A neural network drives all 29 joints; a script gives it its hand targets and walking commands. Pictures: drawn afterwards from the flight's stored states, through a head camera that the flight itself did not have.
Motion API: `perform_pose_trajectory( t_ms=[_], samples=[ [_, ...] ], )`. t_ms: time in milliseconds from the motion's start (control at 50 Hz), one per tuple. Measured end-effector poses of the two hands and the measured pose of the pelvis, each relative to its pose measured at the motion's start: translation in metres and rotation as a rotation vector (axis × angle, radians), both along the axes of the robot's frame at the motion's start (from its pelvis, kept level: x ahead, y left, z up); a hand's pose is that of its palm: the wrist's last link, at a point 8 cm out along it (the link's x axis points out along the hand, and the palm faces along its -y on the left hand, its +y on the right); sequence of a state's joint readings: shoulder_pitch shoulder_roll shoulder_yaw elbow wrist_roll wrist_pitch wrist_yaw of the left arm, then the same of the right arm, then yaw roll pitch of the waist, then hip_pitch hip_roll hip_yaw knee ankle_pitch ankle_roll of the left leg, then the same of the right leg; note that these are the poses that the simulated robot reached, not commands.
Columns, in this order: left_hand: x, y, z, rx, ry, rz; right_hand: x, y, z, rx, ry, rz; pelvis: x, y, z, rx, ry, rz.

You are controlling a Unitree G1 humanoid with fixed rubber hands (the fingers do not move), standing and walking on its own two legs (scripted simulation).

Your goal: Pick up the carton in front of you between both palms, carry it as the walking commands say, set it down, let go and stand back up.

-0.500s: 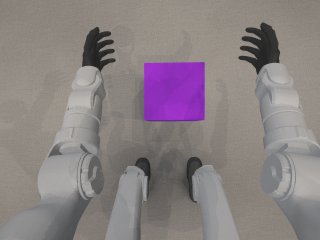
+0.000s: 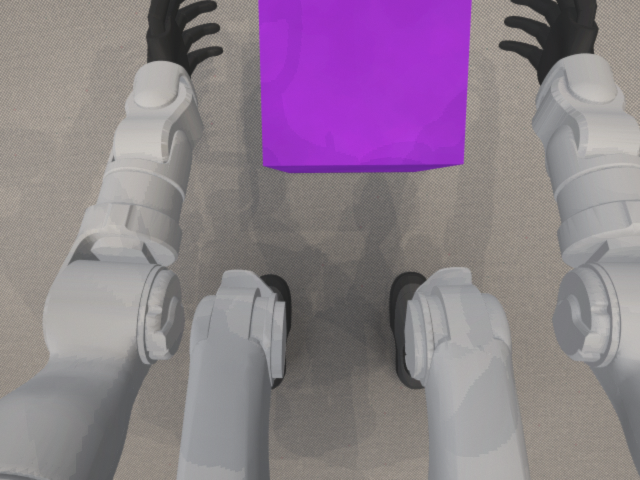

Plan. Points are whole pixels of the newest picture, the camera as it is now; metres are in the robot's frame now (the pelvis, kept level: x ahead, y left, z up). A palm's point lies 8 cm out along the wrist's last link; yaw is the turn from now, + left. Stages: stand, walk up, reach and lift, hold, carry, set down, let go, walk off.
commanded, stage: reach and lift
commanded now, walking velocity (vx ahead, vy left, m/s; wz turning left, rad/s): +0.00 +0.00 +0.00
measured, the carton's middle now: (356, 93) +0.53 -0.03 -0.29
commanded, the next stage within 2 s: none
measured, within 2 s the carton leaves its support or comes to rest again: leaves its support in 1.08 s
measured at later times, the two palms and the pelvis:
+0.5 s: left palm (210, 70) +0.54 +0.15 -0.23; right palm (518, 62) +0.54 -0.20 -0.22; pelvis +0.00 +0.00 -0.05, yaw +0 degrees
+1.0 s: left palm (227, 68) +0.54 +0.13 -0.22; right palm (495, 63) +0.54 -0.18 -0.22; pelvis +0.00 +0.00 -0.05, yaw +1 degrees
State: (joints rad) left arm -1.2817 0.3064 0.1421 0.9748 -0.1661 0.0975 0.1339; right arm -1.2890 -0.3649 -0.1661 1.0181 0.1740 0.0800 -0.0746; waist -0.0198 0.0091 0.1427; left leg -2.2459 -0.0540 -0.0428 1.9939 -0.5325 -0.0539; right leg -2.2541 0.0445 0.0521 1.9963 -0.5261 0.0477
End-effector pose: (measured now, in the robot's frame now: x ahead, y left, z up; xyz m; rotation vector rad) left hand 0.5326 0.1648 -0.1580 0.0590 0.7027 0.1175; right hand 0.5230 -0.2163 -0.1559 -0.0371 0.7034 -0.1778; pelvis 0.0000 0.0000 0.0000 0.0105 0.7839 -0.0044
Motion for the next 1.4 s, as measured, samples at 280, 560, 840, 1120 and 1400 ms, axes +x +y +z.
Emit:
perform_pose_trajectory(
  t_ms=[280, 560, 840, 1120, 1400],
  samples=[
    [0.002, -0.003, -0.073, -0.001, 0.039, -0.003, 0.003, 0.009, -0.076, 0.001, 0.041, 0.011, -0.004, -0.002, -0.046, 0.001, -0.126, 0.004],
    [0.008, -0.019, -0.067, -0.014, 0.023, -0.015, 0.011, 0.014, -0.068, 0.010, 0.024, 0.026, 0.004, -0.002, -0.050, 0.005, -0.103, 0.001],
    [0.007, -0.041, -0.064, -0.027, 0.025, -0.015, 0.012, 0.039, -0.066, 0.015, 0.031, 0.040, -0.007, -0.001, -0.044, 0.001, -0.125, 0.008],
    [0.008, -0.040, -0.045, -0.038, 0.040, 0.000, 0.007, 0.041, -0.052, 0.022, 0.045, 0.019, 0.003, 0.000, -0.054, 0.000, -0.126, 0.008],
    [-0.026, -0.044, 0.094, -0.068, -0.010, 0.026, -0.024, 0.037, 0.092, 0.055, -0.007, -0.017, -0.005, 0.001, 0.008, 0.002, -0.063, -0.015]
  ],
)
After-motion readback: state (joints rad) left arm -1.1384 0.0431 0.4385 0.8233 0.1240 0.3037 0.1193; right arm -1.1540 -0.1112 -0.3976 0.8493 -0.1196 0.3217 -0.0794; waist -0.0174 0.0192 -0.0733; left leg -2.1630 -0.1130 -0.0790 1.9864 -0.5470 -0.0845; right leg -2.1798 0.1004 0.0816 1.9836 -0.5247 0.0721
